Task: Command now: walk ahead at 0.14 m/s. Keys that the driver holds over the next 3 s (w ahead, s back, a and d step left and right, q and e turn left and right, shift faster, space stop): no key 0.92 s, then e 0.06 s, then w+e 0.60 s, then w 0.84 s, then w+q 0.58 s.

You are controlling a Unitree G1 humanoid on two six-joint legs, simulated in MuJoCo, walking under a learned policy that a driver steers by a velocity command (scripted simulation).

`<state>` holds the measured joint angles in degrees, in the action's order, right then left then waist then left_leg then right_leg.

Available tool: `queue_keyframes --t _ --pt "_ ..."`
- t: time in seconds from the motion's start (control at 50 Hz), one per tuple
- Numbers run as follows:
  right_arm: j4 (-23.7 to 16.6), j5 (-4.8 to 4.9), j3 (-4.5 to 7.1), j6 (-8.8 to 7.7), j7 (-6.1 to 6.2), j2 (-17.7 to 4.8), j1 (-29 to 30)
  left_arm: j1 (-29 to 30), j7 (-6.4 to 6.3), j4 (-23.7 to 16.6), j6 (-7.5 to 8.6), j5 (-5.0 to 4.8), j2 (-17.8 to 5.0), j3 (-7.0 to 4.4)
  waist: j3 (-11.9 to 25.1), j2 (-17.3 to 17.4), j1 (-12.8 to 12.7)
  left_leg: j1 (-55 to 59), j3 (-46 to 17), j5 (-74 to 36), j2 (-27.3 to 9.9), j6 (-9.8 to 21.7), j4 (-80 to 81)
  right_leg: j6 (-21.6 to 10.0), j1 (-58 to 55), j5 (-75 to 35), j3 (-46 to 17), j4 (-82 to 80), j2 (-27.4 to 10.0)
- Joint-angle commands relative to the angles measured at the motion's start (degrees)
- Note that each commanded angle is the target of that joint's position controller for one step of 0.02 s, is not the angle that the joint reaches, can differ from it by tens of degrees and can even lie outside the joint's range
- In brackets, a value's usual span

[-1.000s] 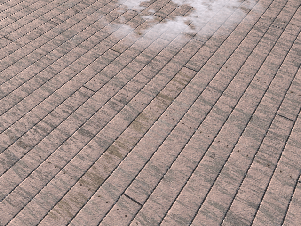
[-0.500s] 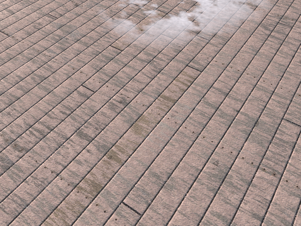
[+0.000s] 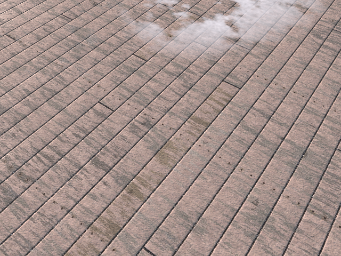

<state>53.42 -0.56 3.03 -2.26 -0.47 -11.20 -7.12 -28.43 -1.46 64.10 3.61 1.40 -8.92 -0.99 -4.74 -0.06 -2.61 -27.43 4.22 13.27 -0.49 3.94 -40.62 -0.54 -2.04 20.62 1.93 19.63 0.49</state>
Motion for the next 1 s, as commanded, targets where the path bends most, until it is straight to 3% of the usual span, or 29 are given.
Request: queue_keyframes --t 0.02,0.04,0.06,0.08,0.1,0.12,0.14,0.18,0.2,0.24,0.28,0.34,0.38,0.4,0.42,0.44,0.48,0.52,0.62,0.92,0.98,1.0 --pt "1.2 0.16 0.26 0.09 0.70 -1.4 -8.6 1.6 -0.42 -1.5 0.58 -0.67 -7.2 -0.60 1.6 -7.4 5.2 16.1 1.7 -8.8 3.0 0.9 7.5 -5.7 10.1 -46.9 -3.3 4.6 -9.9" --pt "3.1 -0.28 0.82 -0.27 0.98 -2.9 -12.8 1.6 -0.36 -1.3 0.63 -0.90 -7.2 -0.54 3.2 -5.1 7.0 21.5 1.5 -11.6 3.2 1.2 11.5 -4.6 11.2 -43.0 -2.5 10.6 -8.0" --pt "4.2 -1.04 1.49 -1.01 1.26 -5.8 -17.3 -0.2 -0.29 -1.1 0.72 -0.78 -6.1 -0.21 6.3 -1.2 8.1 29.0 -3.5 -20.4 -2.4 1.9 12.7 -3.1 15.4 -30.4 -1.2 18.6 -5.6" --pt "3.9 -1.82 2.17 -1.40 1.30 -10.6 -21.3 -5.8 -0.57 -1.4 0.12 -1.29 -2.1 0.67 12.4 9.3 6.8 36.0 -20.7 -37.0 -18.2 7.0 13.8 -1.3 21.8 2.3 2.5 34.9 0.1" --pt "4.6 0.52 2.49 -0.63 1.15 -12.4 -21.6 -8.8 -0.58 -0.1 -1.34 -1.76 -2.9 -0.23 16.8 13.2 6.7 30.4 -31.9 -34.2 -23.8 14.2 20.8 -1.1 21.1 14.9 -0.6 45.3 2.7" --pt "3.1 1.33 1.63 -0.33 1.05 -9.6 -14.9 -5.7 -0.33 -0.5 -2.27 -0.29 -3.7 -0.41 10.8 7.4 3.8 23.2 -29.4 -21.7 -21.7 14.0 23.6 -1.2 22.7 13.3 -3.1 49.2 0.1" --pt "2.0 1.12 0.47 -0.27 1.11 -6.0 -9.6 -0.6 0.13 -1.6 -2.51 0.68 -2.7 -0.23 5.4 4.3 3.5 17.2 -24.6 -14.8 -18.7 12.2 25.7 -1.4 24.1 10.2 -3.2 47.8 -0.9" --pt "2.0 0.12 -1.03 -0.22 1.74 -2.7 -6.1 1.5 0.47 -1.7 -3.15 0.67 -1.8 -0.16 2.5 3.3 0.7 10.3 -15.6 -13.0 -13.2 8.0 28.7 -1.5 19.4 5.1 -3.6 38.9 -3.2" --pt "2.7 -0.49 -1.27 -0.34 1.94 -2.7 -6.2 0.0 0.35 -0.9 -3.63 0.63 -0.9 0.10 2.7 5.5 0.1 8.8 -13.1 -17.3 -12.0 7.6 27.8 -1.4 16.5 4.8 -2.5 35.3 -2.5" --pt "4.2 -0.89 -1.98 -0.79 2.13 -1.8 -8.9 0.3 -0.30 -0.2 -4.26 0.04 -0.7 0.25 4.2 4.8 0.3 11.0 -11.4 -20.7 -11.1 7.4 26.4 -1.2 15.0 6.0 -2.0 28.6 -1.4" --pt "4.8 -0.79 -2.07 -0.56 2.34 -3.0 -9.9 2.4 -0.75 -0.1 -4.82 -0.33 -0.9 0.35 4.9 4.8 0.9 12.0 -12.1 -13.0 -11.0 7.5 26.7 -1.0 14.5 5.2 -1.7 22.5 -1.0" --pt "5.0 -0.03 -2.03 0.72 2.38 -3.8 -9.2 4.4 -0.54 0.1 -5.34 -0.29 -0.8 0.62 3.7 5.1 1.0 7.3 -13.7 7.7 -10.5 6.4 29.2 -1.5 10.2 -1.5 -0.6 15.0 -0.5" --pt "5.2 0.65 -2.15 1.44 2.38 -3.3 -8.9 4.4 -0.39 0.5 -5.14 0.28 -0.7 0.88 1.0 3.1 0.4 1.9 -14.2 17.4 -9.6 3.4 30.4 -2.1 5.8 -6.2 -1.4 7.8 -1.2" --pt "5.5 0.63 -2.18 1.57 2.29 -2.9 -9.8 4.4 -0.44 0.3 -4.72 0.63 -1.3 1.02 -0.6 1.7 0.6 0.7 -14.2 18.9 -8.8 1.4 30.3 -2.5 5.5 -6.4 -4.3 3.7 -3.5" --pt "5.8 1.01 -2.12 1.84 2.19 -2.0 -11.6 5.5 -0.54 -0.1 -4.24 0.27 -3.0 0.89 -2.8 -1.1 2.4 2.0 -12.2 15.9 -6.1 -0.2 29.9 -3.2 10.2 -2.2 -7.3 1.5 -5.2" --pt "6.2 0.90 -2.26 2.00 2.11 -1.2 -12.0 6.5 -0.54 0.3 -3.80 -0.48 -2.4 1.03 -4.2 -4.8 3.0 7.7 -9.4 9.4 -4.2 -0.5 27.2 -3.4 16.9 0.7 -8.1 -0.8 -5.5" --pt "7.5 0.18 -2.50 1.79 1.96 -0.2 -14.1 8.0 -0.66 0.3 -2.70 -0.91 -1.1 1.43 -2.0 -5.5 4.3 16.5 -8.2 1.0 -3.7 -0.2 23.2 -2.5 20.3 -0.8 -8.4 -3.6 -6.0" --pt "8.4 -0.11 -2.48 1.42 1.90 -0.6 -15.0 7.9 -0.92 0.3 -2.20 -1.13 -1.3 1.36 -0.4 -3.2 4.5 18.0 -8.4 -0.9 -4.0 0.1 22.7 -2.3 18.7 -4.1 -7.6 -3.2 -5.6" --pt "9.6 0.10 -2.95 1.01 2.17 0.3 -14.6 5.6 -0.86 1.0 -2.33 -0.92 -0.9 1.34 -0.4 0.0 3.5 15.9 -8.7 -0.4 -4.4 0.0 23.7 -2.8 15.6 -6.9 -6.7 -1.9 -5.3" --pt "11.7 0.15 -3.33 0.91 2.66 1.2 -16.0 3.4 -1.10 2.5 -2.35 -0.89 0.0 1.77 -0.4 -0.1 3.3 16.8 -8.8 -4.0 -4.8 0.3 22.9 -2.7 14.5 -9.7 -5.9 -1.2 -5.4" --pt "10.5 0.10 -2.50 0.88 3.34 -0.9 -14.5 5.4 -0.96 0.6 -2.43 -0.94 -1.1 1.38 -0.3 -0.2 3.3 17.8 -7.5 -5.0 -4.9 0.6 21.1 -3.3 17.0 -11.2 -6.8 1.2 -4.9" --pt "10.1 -0.01 -2.26 0.92 3.53 -1.2 -14.6 5.4 -0.90 0.0 -2.51 -0.85 -1.0 1.32 1.4 0.4 3.4 18.4 -7.4 0.0 -5.0 1.0 21.5 -3.7 17.5 -7.4 -6.7 2.2 -4.0"
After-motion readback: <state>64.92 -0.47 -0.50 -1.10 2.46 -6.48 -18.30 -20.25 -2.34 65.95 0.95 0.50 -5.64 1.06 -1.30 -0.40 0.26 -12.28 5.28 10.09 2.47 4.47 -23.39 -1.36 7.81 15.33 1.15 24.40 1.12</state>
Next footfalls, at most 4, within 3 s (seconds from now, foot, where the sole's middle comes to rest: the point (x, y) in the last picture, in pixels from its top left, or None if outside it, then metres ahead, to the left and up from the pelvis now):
0.06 left None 0.16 0.09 -0.77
0.40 right None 0.11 -0.08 -0.77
1.36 right None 0.17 -0.13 -0.77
1.84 left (211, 228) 0.57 -0.11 -0.77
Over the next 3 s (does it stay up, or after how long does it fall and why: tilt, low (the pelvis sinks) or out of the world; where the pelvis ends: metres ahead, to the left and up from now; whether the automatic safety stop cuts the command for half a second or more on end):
stays up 0.96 -0.37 -0.02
